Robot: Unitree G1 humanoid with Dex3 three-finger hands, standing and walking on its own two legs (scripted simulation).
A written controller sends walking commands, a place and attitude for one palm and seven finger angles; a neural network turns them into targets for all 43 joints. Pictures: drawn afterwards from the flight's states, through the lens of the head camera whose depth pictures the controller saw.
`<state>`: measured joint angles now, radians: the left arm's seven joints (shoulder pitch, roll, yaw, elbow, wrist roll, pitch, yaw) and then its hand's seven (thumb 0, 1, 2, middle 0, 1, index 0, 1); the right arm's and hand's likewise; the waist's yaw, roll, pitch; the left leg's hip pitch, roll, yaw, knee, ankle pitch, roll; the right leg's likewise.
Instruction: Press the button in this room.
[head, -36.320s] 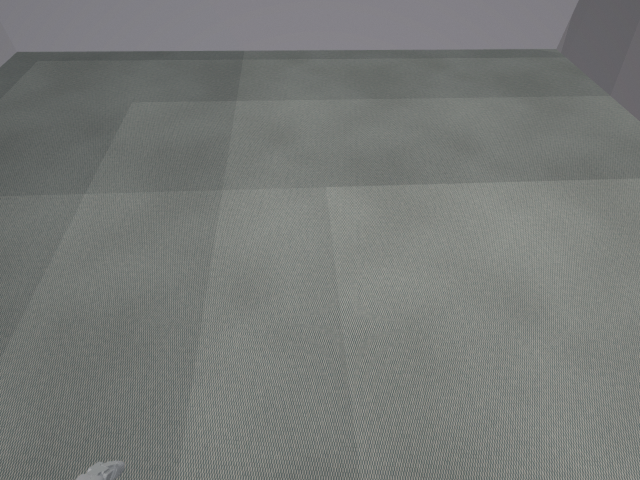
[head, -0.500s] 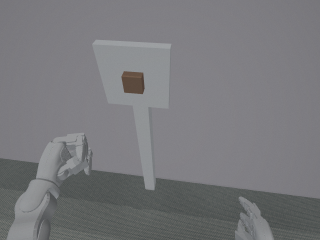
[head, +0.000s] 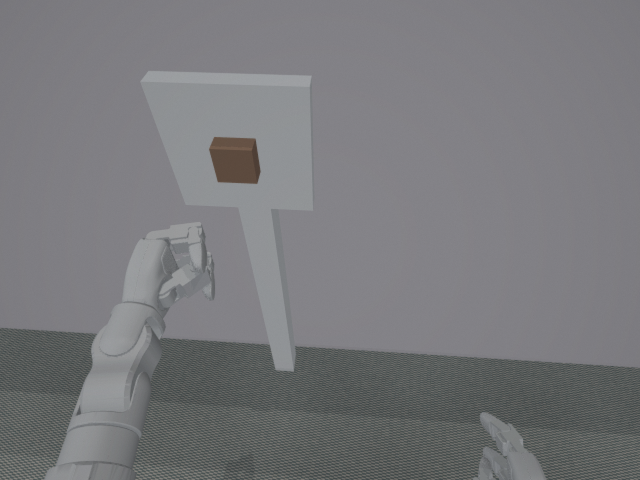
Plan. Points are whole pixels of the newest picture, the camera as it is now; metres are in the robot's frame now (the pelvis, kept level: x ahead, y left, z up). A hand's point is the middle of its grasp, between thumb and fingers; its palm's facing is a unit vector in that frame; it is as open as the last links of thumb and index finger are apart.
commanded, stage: aim a knuckle at the button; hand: left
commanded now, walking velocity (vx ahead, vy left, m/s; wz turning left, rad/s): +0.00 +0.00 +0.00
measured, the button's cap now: (236, 159) +0.52 +0.16 +0.13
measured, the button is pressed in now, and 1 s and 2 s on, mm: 0 0 4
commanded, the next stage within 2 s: press the button with the knuckle in 1.22 s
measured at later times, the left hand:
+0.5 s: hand (255, 226) +0.42 +0.12 +0.09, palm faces -0.03 -1.00 -0.02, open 3.1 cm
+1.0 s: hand (259, 225) +0.42 +0.11 +0.09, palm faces -0.02 -1.00 -0.01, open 3.1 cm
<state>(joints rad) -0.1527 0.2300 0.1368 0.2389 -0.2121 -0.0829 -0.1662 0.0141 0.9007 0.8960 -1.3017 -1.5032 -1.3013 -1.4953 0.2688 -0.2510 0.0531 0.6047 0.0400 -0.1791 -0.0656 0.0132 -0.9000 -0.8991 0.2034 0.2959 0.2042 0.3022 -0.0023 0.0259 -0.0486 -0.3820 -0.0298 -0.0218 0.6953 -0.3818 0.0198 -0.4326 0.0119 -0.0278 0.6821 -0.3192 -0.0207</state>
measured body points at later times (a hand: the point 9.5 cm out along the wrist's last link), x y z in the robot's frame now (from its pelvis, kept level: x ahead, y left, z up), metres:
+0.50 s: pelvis +0.00 +0.00 -0.01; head +0.04 -0.01 +0.44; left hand +0.41 +0.17 +0.09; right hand +0.10 -0.25 -0.12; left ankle -0.02 +0.11 -0.72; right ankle +0.02 -0.11 -0.72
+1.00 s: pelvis -0.01 +0.00 -0.01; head +0.04 +0.00 +0.44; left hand +0.42 +0.16 +0.09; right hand +0.07 -0.25 -0.12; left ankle -0.02 +0.11 -0.72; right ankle +0.02 -0.11 -0.72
